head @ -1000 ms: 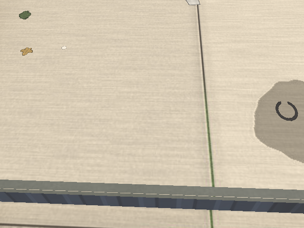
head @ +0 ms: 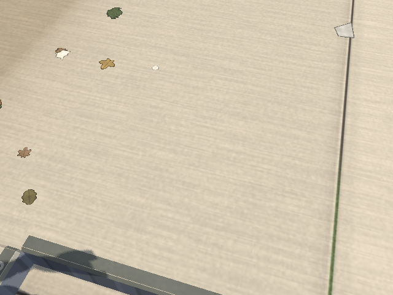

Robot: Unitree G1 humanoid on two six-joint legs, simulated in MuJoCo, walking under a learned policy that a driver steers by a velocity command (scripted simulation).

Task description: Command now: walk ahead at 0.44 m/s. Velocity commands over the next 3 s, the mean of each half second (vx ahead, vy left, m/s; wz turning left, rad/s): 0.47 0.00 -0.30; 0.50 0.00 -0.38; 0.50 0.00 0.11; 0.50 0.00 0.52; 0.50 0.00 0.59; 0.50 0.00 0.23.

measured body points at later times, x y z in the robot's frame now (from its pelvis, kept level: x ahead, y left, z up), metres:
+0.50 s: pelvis +0.25 +0.02 +0.00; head +0.27 +0.01 +0.45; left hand +0.46 +0.18 -0.12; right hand +0.09 -0.17 -0.14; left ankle +0.14 +0.10 -0.74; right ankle +0.32 -0.11 -0.47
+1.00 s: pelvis +0.56 -0.10 +0.12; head +0.58 -0.13 +0.57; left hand +0.67 +0.14 +0.00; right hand +0.65 -0.37 +0.01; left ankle +0.77 -0.02 -0.53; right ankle +0.47 -0.09 -0.62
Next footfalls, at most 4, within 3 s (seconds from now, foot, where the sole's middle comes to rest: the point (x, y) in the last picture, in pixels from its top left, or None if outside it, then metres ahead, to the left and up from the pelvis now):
0.06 left None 0.18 0.10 -0.78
0.64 right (254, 270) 0.51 -0.11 -0.65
1.18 left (260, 175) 0.86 -0.14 -0.65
1.70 right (322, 131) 1.09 -0.39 -0.65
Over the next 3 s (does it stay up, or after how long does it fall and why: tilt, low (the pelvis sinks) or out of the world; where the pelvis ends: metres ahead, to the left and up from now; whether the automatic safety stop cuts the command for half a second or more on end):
stays up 1.62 -0.17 0.13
